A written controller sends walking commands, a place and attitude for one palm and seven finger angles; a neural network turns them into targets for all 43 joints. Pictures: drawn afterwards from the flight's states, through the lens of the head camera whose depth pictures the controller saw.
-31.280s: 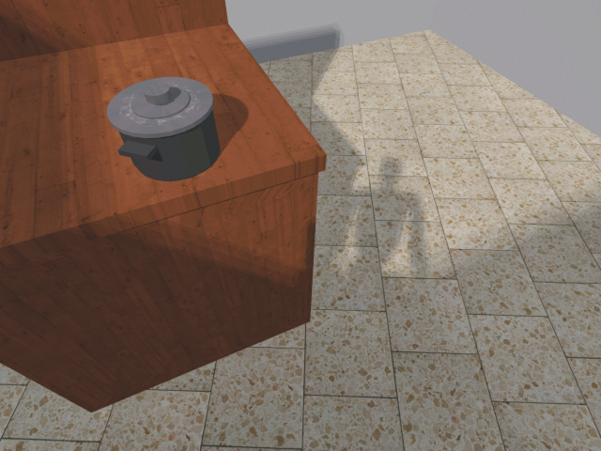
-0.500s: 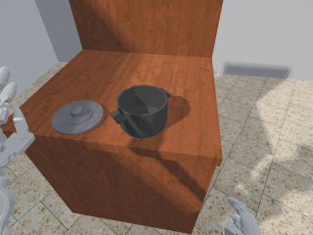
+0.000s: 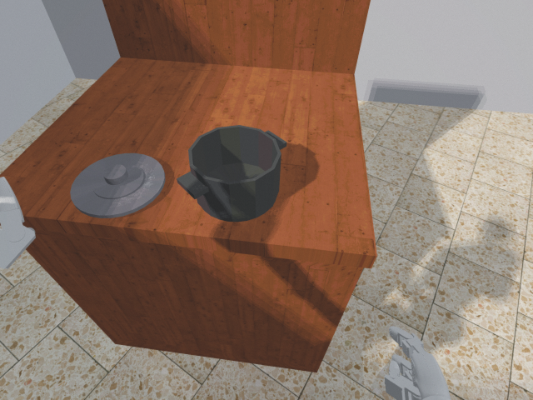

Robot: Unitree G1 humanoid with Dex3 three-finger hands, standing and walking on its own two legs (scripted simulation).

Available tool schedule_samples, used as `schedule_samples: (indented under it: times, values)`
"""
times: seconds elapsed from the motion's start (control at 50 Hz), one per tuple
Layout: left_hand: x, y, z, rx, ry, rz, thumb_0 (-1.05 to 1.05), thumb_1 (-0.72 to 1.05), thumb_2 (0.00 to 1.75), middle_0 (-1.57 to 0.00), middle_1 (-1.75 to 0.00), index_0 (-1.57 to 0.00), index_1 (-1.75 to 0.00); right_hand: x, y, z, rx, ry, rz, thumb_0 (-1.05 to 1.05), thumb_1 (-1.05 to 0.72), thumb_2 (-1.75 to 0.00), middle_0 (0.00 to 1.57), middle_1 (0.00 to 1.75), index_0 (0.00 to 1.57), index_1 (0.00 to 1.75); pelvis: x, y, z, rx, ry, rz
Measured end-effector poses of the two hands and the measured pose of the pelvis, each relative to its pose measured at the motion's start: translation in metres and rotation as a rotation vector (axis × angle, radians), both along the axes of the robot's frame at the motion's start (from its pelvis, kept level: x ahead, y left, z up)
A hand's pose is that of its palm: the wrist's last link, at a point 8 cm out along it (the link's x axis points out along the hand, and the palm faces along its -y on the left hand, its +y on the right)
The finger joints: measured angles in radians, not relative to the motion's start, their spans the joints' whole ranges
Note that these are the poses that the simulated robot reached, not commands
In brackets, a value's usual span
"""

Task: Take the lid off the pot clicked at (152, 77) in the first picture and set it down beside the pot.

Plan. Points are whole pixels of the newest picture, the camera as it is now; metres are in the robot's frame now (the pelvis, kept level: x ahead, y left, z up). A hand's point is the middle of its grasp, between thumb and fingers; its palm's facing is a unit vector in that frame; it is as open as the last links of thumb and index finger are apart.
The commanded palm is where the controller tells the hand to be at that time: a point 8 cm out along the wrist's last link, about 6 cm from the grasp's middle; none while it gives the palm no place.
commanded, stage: step back with the hand held close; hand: left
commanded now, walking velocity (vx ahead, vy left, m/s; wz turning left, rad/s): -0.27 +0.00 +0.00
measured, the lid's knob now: (115, 174) +0.47 +0.34 +0.05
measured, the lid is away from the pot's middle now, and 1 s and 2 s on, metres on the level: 0.23 0.23 0.23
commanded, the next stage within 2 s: stop stepping back and stand still in 1.12 s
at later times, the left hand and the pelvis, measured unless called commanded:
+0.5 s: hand out of the picture +0.13 +0.25 +0.24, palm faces +0.48 -0.80 -0.35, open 7.4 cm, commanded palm +0.06 +0.30 +0.24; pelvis -0.07 +0.02 -0.02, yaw +0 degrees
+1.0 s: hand out of the picture +0.05 +0.27 +0.24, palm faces +0.39 -0.84 -0.38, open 7.4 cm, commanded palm +0.00 +0.33 +0.24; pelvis -0.14 +0.05 -0.02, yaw -1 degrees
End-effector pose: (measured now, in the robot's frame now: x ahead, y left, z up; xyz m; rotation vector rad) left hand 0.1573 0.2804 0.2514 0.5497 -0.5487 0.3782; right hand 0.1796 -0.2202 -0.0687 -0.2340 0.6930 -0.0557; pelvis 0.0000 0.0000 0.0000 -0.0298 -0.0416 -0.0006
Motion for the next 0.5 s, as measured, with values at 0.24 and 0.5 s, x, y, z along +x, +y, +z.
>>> schedule_samples:
  times: [0.24, 0.5]
  values:
    - [-0.024, 0.004, -0.021, 0.072, 0.098, -0.124, 0.02, 0.89, 0.90, -0.22, -0.30, -0.21, -0.30, -0.052, -0.006, 0.006, -0.068, 0.038, -0.116, 0.01, -0.90, -0.90, 0.21, 0.30, 0.20, 0.30, -0.028, 0.018, -0.008, 0.012, 0.028, -0.015]
    - [-0.069, 0.012, -0.005, 0.031, -0.119, -0.049, 0.01, 0.89, 0.90, -0.21, -0.30, -0.21, -0.30, -0.101, 0.014, -0.019, -0.004, 0.028, -0.088, 0.01, -0.90, -0.90, 0.21, 0.30, 0.21, 0.30, -0.070, 0.021, -0.019, -0.015, 0.024, -0.007]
